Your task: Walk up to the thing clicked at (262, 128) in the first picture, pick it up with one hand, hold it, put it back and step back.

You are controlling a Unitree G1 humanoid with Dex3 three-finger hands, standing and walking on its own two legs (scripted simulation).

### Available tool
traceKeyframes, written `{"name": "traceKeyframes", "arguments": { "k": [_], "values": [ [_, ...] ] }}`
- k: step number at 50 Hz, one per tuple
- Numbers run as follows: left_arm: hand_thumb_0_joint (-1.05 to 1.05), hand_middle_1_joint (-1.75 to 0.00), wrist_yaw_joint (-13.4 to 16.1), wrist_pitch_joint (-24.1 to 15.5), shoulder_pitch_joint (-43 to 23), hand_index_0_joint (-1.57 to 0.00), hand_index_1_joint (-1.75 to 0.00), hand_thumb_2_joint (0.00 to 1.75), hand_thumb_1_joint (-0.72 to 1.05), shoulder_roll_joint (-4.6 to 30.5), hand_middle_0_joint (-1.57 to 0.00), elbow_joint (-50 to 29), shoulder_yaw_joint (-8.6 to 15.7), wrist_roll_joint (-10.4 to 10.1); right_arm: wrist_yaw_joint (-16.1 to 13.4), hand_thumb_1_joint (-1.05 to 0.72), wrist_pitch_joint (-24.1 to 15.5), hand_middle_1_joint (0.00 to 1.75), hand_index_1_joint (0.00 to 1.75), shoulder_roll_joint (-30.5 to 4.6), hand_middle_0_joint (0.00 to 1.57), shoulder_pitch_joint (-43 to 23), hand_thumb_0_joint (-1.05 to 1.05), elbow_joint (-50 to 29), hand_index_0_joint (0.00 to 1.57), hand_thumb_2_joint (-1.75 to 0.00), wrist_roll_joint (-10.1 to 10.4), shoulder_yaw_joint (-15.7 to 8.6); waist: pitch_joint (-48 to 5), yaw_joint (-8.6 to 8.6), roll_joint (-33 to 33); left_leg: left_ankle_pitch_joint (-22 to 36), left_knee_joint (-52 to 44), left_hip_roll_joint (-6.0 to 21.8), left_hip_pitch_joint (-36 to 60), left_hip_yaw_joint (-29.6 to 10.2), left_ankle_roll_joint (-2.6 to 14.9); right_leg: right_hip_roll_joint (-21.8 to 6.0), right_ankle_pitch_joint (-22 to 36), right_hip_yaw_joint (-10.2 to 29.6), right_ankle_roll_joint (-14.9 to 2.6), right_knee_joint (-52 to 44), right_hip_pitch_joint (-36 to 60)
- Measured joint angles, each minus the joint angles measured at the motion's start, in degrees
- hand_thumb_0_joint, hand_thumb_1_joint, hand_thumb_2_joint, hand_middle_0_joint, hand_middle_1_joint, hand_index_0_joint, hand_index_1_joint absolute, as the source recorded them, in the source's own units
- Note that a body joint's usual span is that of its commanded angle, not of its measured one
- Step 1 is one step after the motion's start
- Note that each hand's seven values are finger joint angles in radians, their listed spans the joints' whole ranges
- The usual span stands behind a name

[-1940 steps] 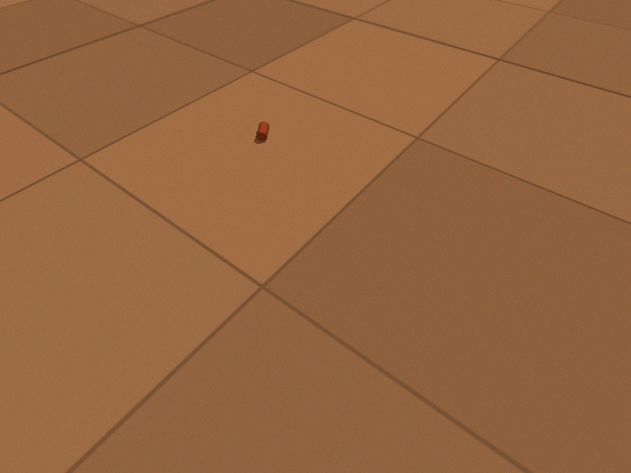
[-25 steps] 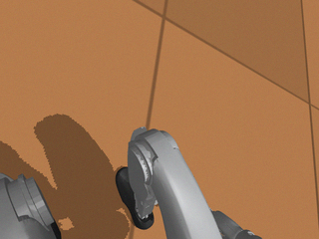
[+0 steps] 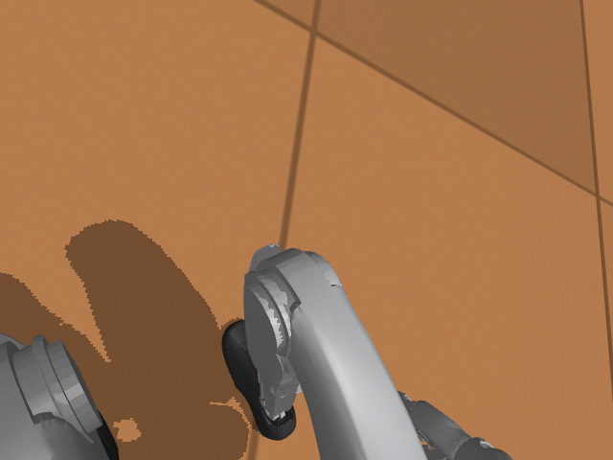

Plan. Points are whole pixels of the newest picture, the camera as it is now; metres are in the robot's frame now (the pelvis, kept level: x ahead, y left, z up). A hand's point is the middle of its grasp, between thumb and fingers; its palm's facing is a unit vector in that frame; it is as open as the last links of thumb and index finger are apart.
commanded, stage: close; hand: left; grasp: from above
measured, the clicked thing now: out of the picture +0.44 +0.34 -0.27
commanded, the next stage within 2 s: settle in 1.14 s
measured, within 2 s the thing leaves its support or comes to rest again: leaves its support in 1.52 s
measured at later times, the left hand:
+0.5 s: hand out of the picture +0.43 +0.32 -0.25, palm faces -0.42 -0.13 -0.90, open 9.9 cm
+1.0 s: hand out of the picture +0.42 +0.34 -0.25, palm faces -0.45 -0.18 -0.87, open 8.6 cm
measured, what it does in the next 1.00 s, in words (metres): stands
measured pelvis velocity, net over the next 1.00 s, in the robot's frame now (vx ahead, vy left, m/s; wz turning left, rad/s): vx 0.00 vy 0.00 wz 0.00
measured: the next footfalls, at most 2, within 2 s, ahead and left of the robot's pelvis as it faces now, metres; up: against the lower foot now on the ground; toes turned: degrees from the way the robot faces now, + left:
none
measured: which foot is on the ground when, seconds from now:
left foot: down 0.00-1.00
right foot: down 0.00-1.00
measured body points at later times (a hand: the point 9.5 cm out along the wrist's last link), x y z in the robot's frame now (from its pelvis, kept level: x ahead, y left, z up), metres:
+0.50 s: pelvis +0.00 +0.00 +0.00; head +0.27 +0.14 +0.33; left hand +0.45 +0.33 -0.20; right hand +0.08 -0.25 -0.06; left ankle +0.06 +0.13 -0.27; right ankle +0.11 -0.12 -0.27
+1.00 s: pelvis +0.00 +0.00 +0.00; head +0.26 +0.14 +0.33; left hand +0.44 +0.35 -0.20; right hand +0.07 -0.24 -0.06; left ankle +0.06 +0.13 -0.27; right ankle +0.11 -0.12 -0.27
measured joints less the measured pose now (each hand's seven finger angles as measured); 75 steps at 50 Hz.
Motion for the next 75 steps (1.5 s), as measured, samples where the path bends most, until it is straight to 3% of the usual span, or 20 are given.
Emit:
{"name": "traceKeyframes", "arguments": {
  "k": [10, 20, 27, 32, 36, 44, 54, 64, 70, 75],
  "values": [
    [0.00, -0.79, -1.8, -2.5, 1.1, -0.37, -0.77, 0.68, -0.12, -0.2, -0.35, -0.5, -0.8, -0.3, -0.7, -0.90, 1.5, 0.30, 0.30, 0.4, 0.20, 0.0, 0.00, -0.1, 0.20, -0.90, 0.3, 0.5, 0.3, 0.77, -0.3, 0.3, -0.6, 0.0, 0.5, 0.1, -0.10, -0.1, 0.2, 0.0, -0.12, -0.5, 0.4],
    [0.00, -0.72, 2.7, -3.6, 0.9, -0.49, -0.69, 0.60, 0.03, -0.3, -0.46, 0.4, -2.2, 2.8, -1.4, -0.89, 1.8, 0.30, 0.30, 0.8, 0.20, -1.2, 0.00, 0.3, 0.20, -0.90, -0.8, 1.1, 0.4, 0.45, -1.1, 0.4, -0.1, 0.0, 0.6, -0.3, -0.04, 0.2, 0.6, -0.2, -0.03, -0.3, 0.6],
    [0.00, -0.65, 4.1, -1.0, -0.3, -0.58, -0.62, 0.52, 0.13, -0.3, -0.54, 1.0, -1.7, 2.1, -1.0, -0.89, 0.5, 0.30, 0.30, 0.4, 0.20, -1.3, 0.00, -0.3, 0.20, -0.90, -0.9, 1.2, 0.9, -0.05, -1.2, 0.4, -0.6, 0.3, 0.4, 0.1, 0.38, 0.3, 0.7, 0.0, 0.30, -1.0, 0.4],
    [0.00, -0.60, 3.2, 1.0, -0.9, -0.62, -0.56, 0.46, 0.18, 0.4, -0.58, 1.3, -1.2, 0.1, -0.4, -0.89, -0.6, 0.30, 0.30, -0.2, 0.20, -0.7, 0.00, -0.5, 0.20, -0.90, -0.7, 1.4, 0.9, -0.53, -1.5, 0.2, -0.5, 0.3, 0.5, 0.0, 0.17, 0.3, 0.5, 0.0, 0.21, -0.8, 0.5],
    [0.00, -0.56, 0.9, 1.1, -0.2, -0.66, -0.52, 0.42, 0.22, 0.8, -0.62, -0.3, 0.7, -0.9, -0.5, -0.90, -0.5, 0.30, 0.30, -0.4, 0.20, -0.1, 0.00, -0.5, 0.20, -0.90, -0.3, 0.9, 0.8, -0.40, -1.0, 0.2, -0.4, 0.0, 0.2, -0.2, 0.12, 0.1, 0.4, -0.2, 0.10, -0.8, 0.4],
    [0.00, -0.51, -2.3, -0.5, 0.9, -0.71, -0.47, 0.36, 0.28, 0.7, -0.67, -1.2, -0.9, -1.7, -0.5, -0.90, 1.4, 0.30, 0.30, 0.1, 0.20, 0.0, 0.00, -0.1, 0.20, -0.90, -0.3, 1.2, 0.6, 0.22, -0.2, 0.0, -0.4, -0.1, 0.5, -0.2, 0.19, 0.0, 0.0, -0.2, 0.21, -0.7, 0.8],
    [0.00, -0.46, -0.7, -3.6, 1.4, -0.76, -0.41, 0.28, 0.29, 1.1, -0.72, -0.7, -1.1, 0.8, -1.3, -0.89, 2.5, 0.30, 0.30, 1.0, 0.20, -0.3, 0.00, -0.7, 0.20, -0.90, -0.6, 2.4, 0.3, 0.75, -1.0, 0.5, -0.1, -0.1, 0.6, -0.4, 0.28, 0.2, 0.6, -0.3, 0.29, -0.6, 0.9],
    [0.00, -0.40, 2.1, -2.9, -0.1, -0.83, -0.35, 0.22, 0.26, 1.6, -0.80, 1.4, -2.2, 2.2, -2.1, -0.89, 1.7, 0.30, 0.30, 0.7, 0.20, -0.7, 0.00, -1.1, 0.20, -0.90, -1.2, 2.5, 0.5, 0.24, -1.4, 1.0, 0.0, 0.0, 0.2, 0.0, 0.98, 0.3, 1.1, -0.1, 0.58, -0.8, 0.9],
    [0.00, -0.36, 0.9, -1.2, -0.9, -0.89, -0.32, 0.21, 0.22, 1.2, -0.86, 0.6, -2.0, 2.0, -1.8, -0.90, 0.8, 0.30, 0.30, 0.2, 0.20, 0.2, 0.00, -1.1, 0.20, -0.90, -0.4, 1.8, 0.0, 0.17, -1.2, 0.9, -0.3, 0.0, -0.2, 0.2, 0.94, 0.2, 0.8, 0.1, 0.30, -1.0, 0.5],
    [0.00, -0.32, -1.2, 0.4, 0.7, -0.91, -0.28, 0.19, 0.23, 0.3, -0.88, -3.5, -0.6, 1.2, -1.0, -0.91, 0.5, 0.30, 0.30, 0.1, 0.21, 1.4, 0.00, -0.7, 0.20, -0.90, 0.0, 0.7, -1.2, 0.32, -0.7, 0.3, -0.6, -0.2, -0.4, 0.1, 0.26, -0.1, 0.2, 0.0, -0.06, -0.9, 0.0]
  ]
}}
